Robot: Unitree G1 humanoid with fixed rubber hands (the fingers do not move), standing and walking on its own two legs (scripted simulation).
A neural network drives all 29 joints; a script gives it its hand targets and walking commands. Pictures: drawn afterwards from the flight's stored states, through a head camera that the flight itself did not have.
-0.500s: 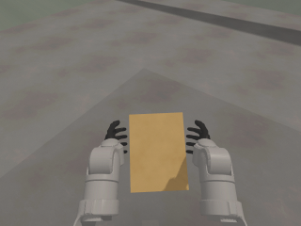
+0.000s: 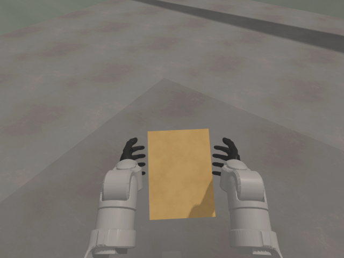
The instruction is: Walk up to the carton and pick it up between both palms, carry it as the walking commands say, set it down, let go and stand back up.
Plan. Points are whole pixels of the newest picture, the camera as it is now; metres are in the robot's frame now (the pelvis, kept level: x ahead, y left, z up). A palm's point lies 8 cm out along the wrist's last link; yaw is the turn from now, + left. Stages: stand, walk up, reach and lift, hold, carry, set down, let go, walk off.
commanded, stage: carry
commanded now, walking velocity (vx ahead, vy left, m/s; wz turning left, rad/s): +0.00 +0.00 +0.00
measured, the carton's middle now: (179, 172) +0.38 +0.00 -0.04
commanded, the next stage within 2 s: none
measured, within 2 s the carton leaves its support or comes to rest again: neither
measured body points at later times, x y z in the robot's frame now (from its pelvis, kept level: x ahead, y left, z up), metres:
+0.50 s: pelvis +0.00 +0.00 +0.00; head +0.02 +0.01 +0.45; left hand +0.33 +0.12 +0.10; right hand +0.33 -0.12 +0.10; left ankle +0.10 +0.07 -0.72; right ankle -0.01 -0.12 -0.72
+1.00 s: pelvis -0.08 +0.02 -0.01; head +0.00 +0.04 +0.43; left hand +0.23 +0.18 +0.06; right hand +0.26 -0.06 +0.06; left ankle +0.06 +0.08 -0.71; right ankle -0.09 -0.12 -0.72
